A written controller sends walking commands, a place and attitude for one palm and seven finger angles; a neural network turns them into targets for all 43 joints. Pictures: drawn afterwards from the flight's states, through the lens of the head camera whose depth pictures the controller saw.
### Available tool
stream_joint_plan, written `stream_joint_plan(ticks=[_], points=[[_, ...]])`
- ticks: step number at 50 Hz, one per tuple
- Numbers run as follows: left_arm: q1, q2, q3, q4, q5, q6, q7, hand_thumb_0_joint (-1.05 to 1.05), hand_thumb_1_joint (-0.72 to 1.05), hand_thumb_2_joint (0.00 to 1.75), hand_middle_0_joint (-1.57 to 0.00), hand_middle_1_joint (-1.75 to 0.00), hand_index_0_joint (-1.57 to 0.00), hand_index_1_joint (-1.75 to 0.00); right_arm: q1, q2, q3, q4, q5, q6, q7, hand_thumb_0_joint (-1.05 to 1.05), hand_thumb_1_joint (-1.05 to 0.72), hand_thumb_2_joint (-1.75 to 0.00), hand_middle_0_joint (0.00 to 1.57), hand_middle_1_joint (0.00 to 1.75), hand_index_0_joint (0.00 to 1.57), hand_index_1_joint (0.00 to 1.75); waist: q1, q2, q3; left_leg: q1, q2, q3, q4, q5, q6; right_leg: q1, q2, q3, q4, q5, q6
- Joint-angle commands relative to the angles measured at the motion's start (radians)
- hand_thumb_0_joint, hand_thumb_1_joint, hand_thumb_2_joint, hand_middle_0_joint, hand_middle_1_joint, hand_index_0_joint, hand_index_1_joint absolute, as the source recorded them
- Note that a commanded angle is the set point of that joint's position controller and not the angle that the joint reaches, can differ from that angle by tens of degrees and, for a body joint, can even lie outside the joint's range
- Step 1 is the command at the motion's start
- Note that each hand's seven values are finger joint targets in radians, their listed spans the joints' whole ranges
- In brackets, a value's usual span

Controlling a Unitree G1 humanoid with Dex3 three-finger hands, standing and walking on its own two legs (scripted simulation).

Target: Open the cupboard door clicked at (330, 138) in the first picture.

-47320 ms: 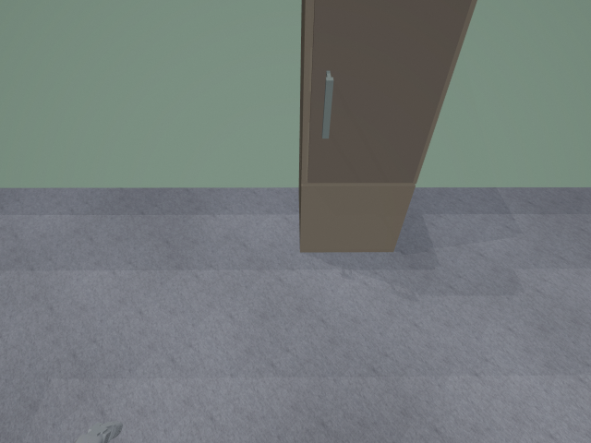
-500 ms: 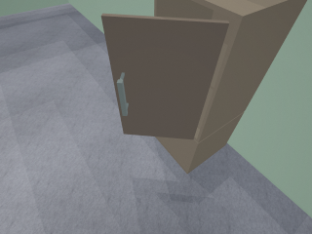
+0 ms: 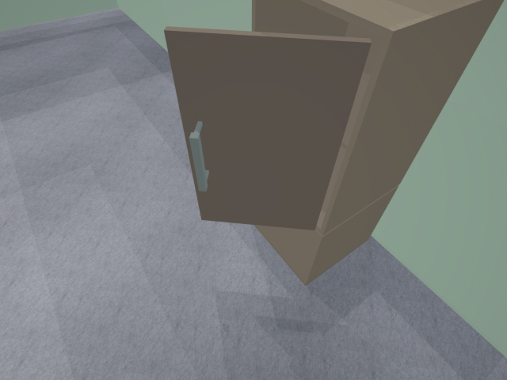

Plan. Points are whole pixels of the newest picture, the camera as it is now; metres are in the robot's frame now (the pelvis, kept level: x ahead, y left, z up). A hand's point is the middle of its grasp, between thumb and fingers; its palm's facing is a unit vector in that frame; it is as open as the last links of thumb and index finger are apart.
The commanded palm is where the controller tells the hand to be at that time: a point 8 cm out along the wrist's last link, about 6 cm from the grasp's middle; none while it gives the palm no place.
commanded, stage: look again from close up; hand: left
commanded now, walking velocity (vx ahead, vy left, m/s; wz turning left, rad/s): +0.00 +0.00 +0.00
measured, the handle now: (201, 158) +0.60 +0.17 -0.04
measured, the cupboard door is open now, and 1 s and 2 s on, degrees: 49 49 49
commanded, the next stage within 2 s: shuffle to correct the standing spot in 0.22 s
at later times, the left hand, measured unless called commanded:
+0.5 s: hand out of the picture +0.04 +0.20 -0.18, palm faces +0.02 -0.97 -0.23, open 7.4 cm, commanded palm none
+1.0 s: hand out of the picture +0.11 +0.19 -0.19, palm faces +0.03 -0.97 -0.23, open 7.4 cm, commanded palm none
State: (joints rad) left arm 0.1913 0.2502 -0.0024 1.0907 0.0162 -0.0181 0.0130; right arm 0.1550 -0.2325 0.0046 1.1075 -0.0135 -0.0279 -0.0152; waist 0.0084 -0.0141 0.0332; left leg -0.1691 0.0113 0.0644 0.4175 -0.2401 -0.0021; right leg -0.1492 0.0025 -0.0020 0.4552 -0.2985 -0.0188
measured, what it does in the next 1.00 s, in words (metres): steps on the spot: right foot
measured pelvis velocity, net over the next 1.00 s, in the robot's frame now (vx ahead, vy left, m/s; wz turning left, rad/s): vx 0.06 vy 0.01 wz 0.03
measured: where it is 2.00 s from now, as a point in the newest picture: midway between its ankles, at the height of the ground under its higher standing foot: outside the picture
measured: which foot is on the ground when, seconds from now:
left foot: down 0.00-1.00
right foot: down 0.00-0.64, up 0.66-0.80, down 0.82-1.00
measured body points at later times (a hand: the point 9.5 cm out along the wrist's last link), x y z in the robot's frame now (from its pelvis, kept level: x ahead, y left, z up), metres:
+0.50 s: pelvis +0.01 +0.00 +0.00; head +0.02 +0.00 +0.45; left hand +0.04 +0.25 -0.16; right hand +0.05 -0.25 -0.16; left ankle -0.01 +0.12 -0.74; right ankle -0.03 -0.11 -0.74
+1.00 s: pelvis +0.06 +0.01 -0.01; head +0.11 +0.01 +0.43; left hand +0.11 +0.24 -0.17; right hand +0.05 -0.21 -0.17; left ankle +0.00 +0.12 -0.73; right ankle +0.07 -0.10 -0.74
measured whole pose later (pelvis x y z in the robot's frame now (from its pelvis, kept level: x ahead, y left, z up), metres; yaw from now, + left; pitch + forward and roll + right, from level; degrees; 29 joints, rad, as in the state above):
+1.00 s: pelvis +0.06 +0.01 -0.01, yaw +2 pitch +1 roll +1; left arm 0.18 0.18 0.04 1.03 0.03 0.00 0.04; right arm 0.27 -0.11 -0.04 1.11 0.00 0.01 -0.05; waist -0.02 -0.02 0.09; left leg -0.23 0.01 0.06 0.68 -0.46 -0.01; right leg -0.32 -0.05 -0.09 0.62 -0.31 -0.02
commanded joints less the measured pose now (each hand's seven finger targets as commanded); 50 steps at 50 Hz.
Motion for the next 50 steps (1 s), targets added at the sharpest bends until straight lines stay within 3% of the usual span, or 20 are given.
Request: stream_joint_plan(ticks=[1,16,18,21,23,27,28,30,31,32,33,34,36,39,40,42,43,45,47,50], points=[[0.014,0.163,0.031,-0.044,-0.002,-0.016,0.011,0.0,0.9,0.9,-0.2,-0.3,-0.2,-0.3,0.005,-0.16,-0.028,-0.043,0.001,-0.014,-0.012,0.0,-0.9,-0.9,0.2,0.3,0.2,0.3,-0.002,-0.001,-0.05,0.049,0.11,-0.097,-0.048,0.223,0.032,-0.023,-0.118,0.101,-0.077,0.302,-0.023],[0.006,0.177,0.032,-0.043,-0.004,-0.018,0.01,0.0,0.9,0.9,-0.2,-0.3,-0.2,-0.3,-0.006,-0.169,-0.025,-0.031,0.0,-0.011,-0.013,0.0,-0.9,-0.9,0.2,0.3,0.2,0.3,-0.001,-0.002,-0.051,0.056,0.112,-0.098,-0.058,0.229,0.025,-0.006,-0.121,0.101,-0.099,0.325,-0.024],[0.054,0.104,0.017,-0.018,-0.004,-0.007,0.01,0.0,0.9,0.9,-0.2,-0.3,-0.2,-0.3,0.036,-0.092,-0.007,-0.01,-0.004,-0.001,-0.008,0.0,-0.9,-0.9,0.2,0.3,0.2,0.3,0.002,-0.009,-0.054,0.046,0.099,-0.076,-0.043,0.109,0.017,-0.007,-0.119,0.096,-0.103,0.173,-0.019],[0.092,0.108,0.024,-0.012,0.002,0.007,0.002,0.0,0.9,0.9,-0.2,-0.3,-0.2,-0.3,0.054,-0.076,-0.007,-0.009,-0.011,0.01,0.002,0.0,-0.9,-0.9,0.2,0.3,0.2,0.3,0.014,-0.047,0.037,-0.059,0.056,-0.043,0.008,-0.105,0.015,-0.043,-0.131,0.155,-0.159,-0.148,-0.048],[0.11,0.124,0.035,-0.014,0.001,0.009,-0.002,0.0,0.9,0.9,-0.2,-0.3,-0.2,-0.3,0.06,-0.066,-0.007,-0.018,-0.014,0.011,0.005,0.0,-0.9,-0.9,0.2,0.3,0.2,0.3,0.02,-0.087,0.082,-0.131,0.029,-0.015,0.074,-0.14,0.009,-0.045,-0.156,0.205,-0.192,-0.226,-0.078],[0.166,0.118,0.05,-0.013,0.001,-0.004,0.002,0.0,0.9,0.9,-0.2,-0.3,-0.2,-0.3,0.088,-0.042,-0.01,-0.03,-0.011,-0.004,0.002,0.0,-0.9,-0.9,0.2,0.3,0.2,0.3,0.019,-0.123,0.102,-0.169,0.029,0.019,0.161,-0.13,0.008,-0.017,-0.215,0.231,-0.168,-0.007,-0.134],[0.166,0.109,0.051,-0.015,0.002,-0.006,0.003,0.0,0.9,0.9,-0.2,-0.3,-0.2,-0.3,0.113,-0.035,-0.012,-0.027,-0.008,-0.009,0.001,0.0,-0.9,-0.9,0.2,0.3,0.2,0.3,0.006,-0.109,0.099,-0.123,0.031,0.02,0.118,-0.101,0.011,-0.032,-0.202,0.198,-0.127,0.073,-0.13],[0.144,0.068,0.047,-0.025,0.003,-0.005,0.001,0.0,0.9,0.9,-0.2,-0.3,-0.2,-0.3,0.223,-0.049,-0.015,0.013,-0.006,-0.023,-0.004,0.0,-0.9,-0.9,0.2,0.3,0.2,0.3,-0.033,0.041,0.06,0.048,0.086,-0.045,0.032,0.147,0.04,-0.108,-0.095,0.054,0.06,0.166,-0.076],[0.135,0.029,0.038,-0.031,0.001,-0.007,0.005,0.0,0.9,0.9,-0.2,-0.3,-0.2,-0.3,0.298,-0.091,-0.024,0.044,-0.012,-0.027,-0.013,0.0,-0.9,-0.9,0.2,0.3,0.2,0.3,-0.05,0.196,0.021,0.161,0.197,-0.179,0.012,0.415,0.099,-0.203,-0.027,-0.034,0.227,0.1,-0.035],[0.103,0.001,0.028,-0.043,-0.002,-0.011,0.013,0.0,0.9,0.9,-0.2,-0.3,-0.2,-0.3,0.356,-0.102,-0.026,0.061,-0.011,-0.026,-0.025,0.0,-0.9,-0.9,0.2,0.3,0.2,0.3,-0.064,0.294,0.02,0.233,0.299,-0.289,-0.032,0.76,0.175,-0.31,0.003,-0.078,0.345,-0.178,-0.007],[0.084,0.008,0.028,-0.047,-0.003,-0.006,0.021,0.0,0.9,0.9,-0.2,-0.3,-0.2,-0.3,0.361,-0.079,-0.016,0.067,-0.009,-0.021,-0.036,0.0,-0.9,-0.9,0.2,0.3,0.2,0.3,-0.059,0.27,0.04,0.243,0.33,-0.294,-0.027,1.013,0.213,-0.356,-0.022,-0.03,0.418,-0.31,-0.002],[0.073,0.002,0.029,-0.048,-0.006,-0.003,0.027,0.0,0.9,0.9,-0.2,-0.3,-0.2,-0.3,0.339,-0.05,-0.01,0.062,-0.007,-0.019,-0.043,0.0,-0.9,-0.9,0.2,0.3,0.2,0.3,-0.05,0.18,0.069,0.208,0.332,-0.264,0.001,1.14,0.221,-0.341,-0.053,-0.005,0.407,-0.31,-0.004],[0.097,-0.018,0.034,-0.039,-0.008,0.003,0.028,0.0,0.9,0.9,-0.2,-0.3,-0.2,-0.3,0.264,-0.052,-0.013,0.034,-0.007,-0.015,-0.05,0.0,-0.9,-0.9,0.2,0.3,0.2,0.3,-0.022,0.154,0.072,0.169,0.274,-0.185,0.007,1.08,0.175,-0.274,-0.074,-0.02,0.276,-0.22,0.005],[0.147,0.013,0.051,-0.033,-0.006,0.004,0.021,0.0,0.9,0.9,-0.2,-0.3,-0.2,-0.3,0.197,-0.077,-0.037,0.001,0.005,-0.012,-0.055,0.0,-0.9,-0.9,0.2,0.3,0.2,0.3,0.012,0.12,0.013,0.125,0.205,-0.116,0.054,0.928,0.105,-0.117,-0.051,-0.068,0.043,0.09,0.007],[0.195,0.009,0.051,-0.023,-0.004,0.004,0.022,0.0,0.9,0.9,-0.2,-0.3,-0.2,-0.3,0.2,-0.063,-0.042,-0.009,0.01,-0.01,-0.053,0.0,-0.9,-0.9,0.2,0.3,0.2,0.3,0.025,0.089,-0.038,0.108,0.183,-0.094,0.094,0.854,0.077,-0.056,-0.059,-0.063,0.006,0.272,0.008],[0.229,0.047,0.061,-0.024,0.0,0.004,0.028,0.0,0.9,0.9,-0.2,-0.3,-0.2,-0.3,0.218,-0.03,-0.056,-0.025,0.014,-0.002,-0.051,0.0,-0.9,-0.9,0.2,0.3,0.2,0.3,0.024,-0.011,-0.116,-0.017,0.108,-0.045,0.144,0.512,0.031,0.075,-0.171,0.042,0.125,0.763,-0.05],[0.21,0.058,0.06,-0.032,0.0,0.011,0.026,0.0,0.9,0.9,-0.2,-0.3,-0.2,-0.3,0.226,-0.014,-0.061,-0.024,0.015,0.006,-0.048,0.0,-0.9,-0.9,0.2,0.3,0.2,0.3,0.014,-0.034,-0.106,-0.048,0.074,-0.032,0.154,0.334,0.02,0.057,-0.229,0.062,0.14,0.824,-0.086],[0.189,0.059,0.065,-0.046,0.001,0.015,0.031,0.0,0.9,0.9,-0.2,-0.3,-0.2,-0.3,0.235,0.028,-0.062,-0.017,0.017,0.021,-0.046,0.0,-0.9,-0.9,0.2,0.3,0.2,0.3,0.011,-0.163,-0.111,-0.086,0.04,-0.008,0.255,0.137,0.001,0.062,-0.267,0.093,0.1,0.905,-0.136],[0.153,0.058,0.062,-0.056,0.007,0.019,0.037,0.0,0.9,0.9,-0.2,-0.3,-0.2,-0.3,0.209,0.068,-0.056,-0.026,0.015,0.029,-0.04,0.0,-0.9,-0.9,0.2,0.3,0.2,0.3,0.014,-0.211,-0.079,-0.154,0.014,-0.01,0.317,-0.248,-0.007,0.045,-0.312,0.127,0.055,0.913,-0.181],[0.086,0.058,0.064,-0.094,0.011,0.024,0.041,0.0,0.9,0.9,-0.2,-0.3,-0.2,-0.3,0.225,0.086,-0.053,-0.024,0.012,0.032,-0.032,0.0,-0.9,-0.9,0.2,0.3,0.2,0.3,-0.014,-0.161,-0.07,-0.105,0.022,-0.008,0.192,-0.204,-0.008,-0.019,-0.281,0.112,0.046,0.717,-0.164]])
